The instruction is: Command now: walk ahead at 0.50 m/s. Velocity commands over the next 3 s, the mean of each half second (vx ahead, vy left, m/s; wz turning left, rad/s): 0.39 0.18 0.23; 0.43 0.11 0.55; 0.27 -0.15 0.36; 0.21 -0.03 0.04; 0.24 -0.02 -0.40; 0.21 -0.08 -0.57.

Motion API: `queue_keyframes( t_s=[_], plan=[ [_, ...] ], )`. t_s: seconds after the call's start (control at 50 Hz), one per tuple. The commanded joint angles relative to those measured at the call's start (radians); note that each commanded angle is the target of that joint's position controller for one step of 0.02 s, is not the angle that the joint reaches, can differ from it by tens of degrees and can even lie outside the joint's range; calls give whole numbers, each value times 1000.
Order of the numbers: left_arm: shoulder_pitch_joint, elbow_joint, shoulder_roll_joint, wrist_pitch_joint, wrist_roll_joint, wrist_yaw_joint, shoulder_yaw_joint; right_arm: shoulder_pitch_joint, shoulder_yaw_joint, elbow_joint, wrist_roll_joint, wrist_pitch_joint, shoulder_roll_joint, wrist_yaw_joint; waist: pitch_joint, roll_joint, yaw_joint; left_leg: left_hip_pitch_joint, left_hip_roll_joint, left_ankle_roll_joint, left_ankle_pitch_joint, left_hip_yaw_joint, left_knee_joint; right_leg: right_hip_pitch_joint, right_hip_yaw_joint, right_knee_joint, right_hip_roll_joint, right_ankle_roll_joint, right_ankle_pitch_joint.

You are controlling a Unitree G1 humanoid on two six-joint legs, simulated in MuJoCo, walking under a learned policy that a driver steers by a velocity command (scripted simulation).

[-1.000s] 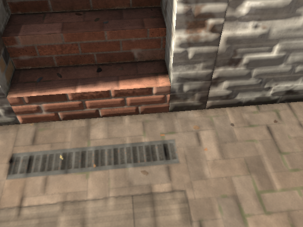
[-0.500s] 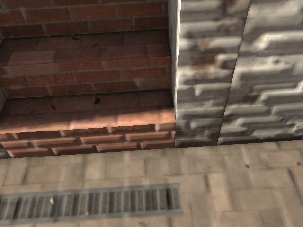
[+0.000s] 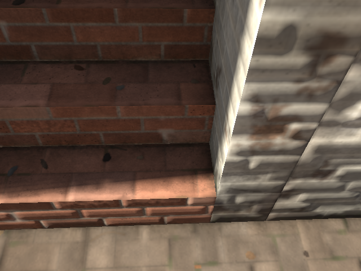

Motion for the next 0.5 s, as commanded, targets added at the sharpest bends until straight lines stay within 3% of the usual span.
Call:
queue_keyframes(
  t_s=[0.02, 0.06, 0.1, 0.12, 0.14, 0.16, 0.2, 0.22, 0.24, 0.26, 0.28, 0.3, 0.32, 0.34, 0.36, 0.38, 0.4, 0.42, 0.48, 0.5],
  plan=[
    [85, -20, 29, 16, 20, -9, -1, 76, -7, 10, 13, -27, -93, 3, -112, 104, 34, 142, 262, 132, 499, -191, -180, -59, 16, 3, -36, 22, 51],
    [30, -33, 42, 25, 28, -11, 0, 80, -11, 18, 19, -31, -119, -1, -96, 132, 26, 139, 240, 131, 375, -158, -217, -93, -5, -91, -57, 36, 129],
    [-74, -64, 37, 28, 26, -10, -8, 88, -8, 35, 22, -28, -115, -7, -47, 125, 3, 99, 213, 125, 237, -137, -263, -85, -28, -238, -63, 54, 200],
    [-107, -84, 90, 35, 20, 20, 4, 20, -12, 21, 30, 13, -123, 2, -10, 174, 11, 31, 87, 132, 298, 4, -214, -13, -91, -397, -13, 59, 118],
    [-177, -102, 76, 30, 9, 46, 1, 102, -16, 48, 31, 21, -130, 7, -15, 197, -33, 15, 72, 153, 436, -5, -188, 62, -131, -452, 26, 65, 131],
    [-169, -110, 53, 30, -6, 74, -6, 131, -17, 68, 29, 31, -137, 10, -41, 189, -24, 27, 83, 158, 525, -24, -146, 106, -141, -480, 47, 59, 148],
    [-68, -79, 50, 30, 5, 95, -5, 82, -26, 56, 36, 41, -157, 4, -84, 141, 28, 14, 101, 142, 376, -96, -68, 206, -121, -543, 33, 51, 197],
    [31, -48, 62, 25, 15, 103, 2, 39, -25, 40, 38, 43, -152, -2, -106, 103, 81, -14, 92, 118, 306, -119, 22, 294, -89, -601, 12, 46, 223],
    [152, -5, 119, 20, 28, 115, 25, 12, -18, 13, 32, 36, -125, -7, -135, 42, 130, -110, 42, 84, 162, -112, 162, 435, -29, -653, -57, 41, 170],
    [253, 1, 211, 19, 47, 124, 44, 23, -2, -19, 8, 33, -54, -8, -172, -161, 141, -251, -37, 40, -288, -72, 407, 544, 311, -768, -364, 18, 33],
    [172, -33, 308, 36, 31, 140, 60, 115, -12, -19, 1, 58, -84, -10, -165, -257, 79, -377, -73, 13, -454, -137, 591, 455, 627, -925, -528, -105, -147],
    [51, -61, 255, 46, 9, 139, 54, 131, -23, 4, -14, 84, -145, 2, -133, -199, 22, -361, 15, 8, -384, -177, 689, 352, 617, -956, -514, -131, -338],
    [-16, -73, 183, 48, -7, 128, 38, 90, -33, 3, -25, 96, -166, 17, -74, -134, 1, -350, 46, -10, -298, -175, 702, 270, 486, -952, -446, -93, -346],
    [-46, -71, 155, 45, -12, 116, 32, 75, -33, 3, -28, 100, -151, 25, -42, -107, -20, -327, 67, -33, -237, -174, 686, 221, 351, -950, -385, -53, -227],
    [-55, -69, 145, 34, -11, 112, 31, 61, -30, 3, -31, 104, -130, 31, -40, -117, -28, -309, 83, -49, -178, -165, 684, 206, 246, -942, -342, -34, -94],
    [-15, -46, 131, 22, -2, 111, 31, 38, -25, -1, -36, 101, -110, 38, -36, -87, -21, -316, 87, -52, -114, -168, 686, 214, 168, -942, -328, -28, 29],
    [-47, -66, 140, 8, 1, 101, 29, 17, -20, -5, -29, 103, -88, 20, -22, -44, -26, -307, 82, -65, -70, -146, 695, 210, 90, -903, -308, -31, 210],
    [-41, -64, 141, -4, 2, 89, 32, 9, -16, -9, -22, 106, -77, 13, -40, -58, -28, -307, 89, -67, -39, -136, 670, 214, 31, -885, -293, -36, 289],
    [0, -51, 144, -13, 6, 61, 39, -46, -15, -43, -11, 116, -76, 17, -59, -141, -14, -297, 110, -79, 15, -116, 549, 230, -46, -892, -285, -52, 263],
    [4, -58, 175, -4, 9, 55, 50, -70, -15, -61, -10, 118, -79, 34, -62, -159, -5, -278, 116, -85, 15, -104, 498, 225, -59, -918, -292, -58, 192]
  ],
)
Next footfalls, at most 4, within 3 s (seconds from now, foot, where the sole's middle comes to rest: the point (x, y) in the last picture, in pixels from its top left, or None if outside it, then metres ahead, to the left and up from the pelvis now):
0.24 right None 0.25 -0.10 -0.78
0.72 left None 0.27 0.27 -0.78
1.40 right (132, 262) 0.48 0.18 -0.78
1.70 left None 0.34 0.33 -0.78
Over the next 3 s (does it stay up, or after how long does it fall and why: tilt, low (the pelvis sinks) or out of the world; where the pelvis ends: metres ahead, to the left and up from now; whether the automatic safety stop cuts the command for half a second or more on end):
stays up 0.40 0.18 -0.02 its command is cut before an obstacle after 0.1 s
